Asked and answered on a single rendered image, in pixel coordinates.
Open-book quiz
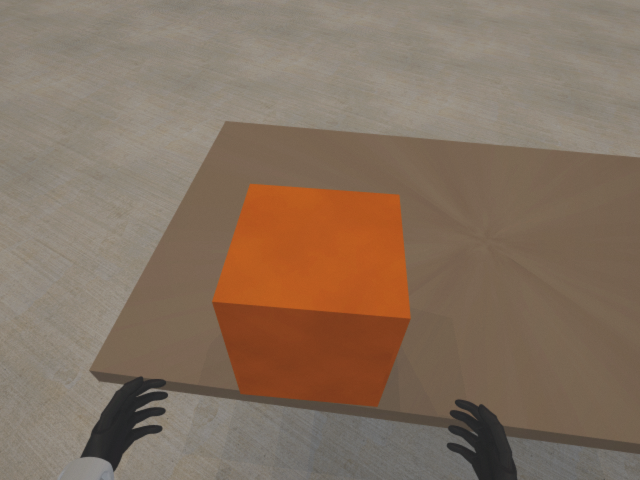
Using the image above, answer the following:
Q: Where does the right robot hand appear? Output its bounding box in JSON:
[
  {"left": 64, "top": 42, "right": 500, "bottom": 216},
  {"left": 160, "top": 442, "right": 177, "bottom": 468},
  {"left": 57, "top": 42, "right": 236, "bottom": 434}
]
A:
[{"left": 447, "top": 400, "right": 517, "bottom": 480}]

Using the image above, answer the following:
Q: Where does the left robot hand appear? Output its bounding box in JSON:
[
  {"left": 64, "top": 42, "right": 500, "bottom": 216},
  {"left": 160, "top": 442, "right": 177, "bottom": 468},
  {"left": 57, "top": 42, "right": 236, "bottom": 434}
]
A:
[{"left": 80, "top": 376, "right": 168, "bottom": 472}]

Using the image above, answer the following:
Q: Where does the robot left forearm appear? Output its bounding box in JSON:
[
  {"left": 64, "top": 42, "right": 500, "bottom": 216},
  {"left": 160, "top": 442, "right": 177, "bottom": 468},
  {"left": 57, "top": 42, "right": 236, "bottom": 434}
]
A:
[{"left": 57, "top": 457, "right": 114, "bottom": 480}]

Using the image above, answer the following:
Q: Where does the carton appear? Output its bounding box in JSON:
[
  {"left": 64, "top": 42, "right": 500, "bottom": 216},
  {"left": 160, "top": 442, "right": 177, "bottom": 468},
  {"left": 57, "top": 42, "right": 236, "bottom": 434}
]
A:
[{"left": 212, "top": 184, "right": 411, "bottom": 407}]

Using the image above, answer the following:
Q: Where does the table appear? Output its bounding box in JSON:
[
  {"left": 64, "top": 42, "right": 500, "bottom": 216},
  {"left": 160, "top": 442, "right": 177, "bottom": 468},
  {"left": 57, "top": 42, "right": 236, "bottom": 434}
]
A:
[{"left": 89, "top": 121, "right": 640, "bottom": 454}]

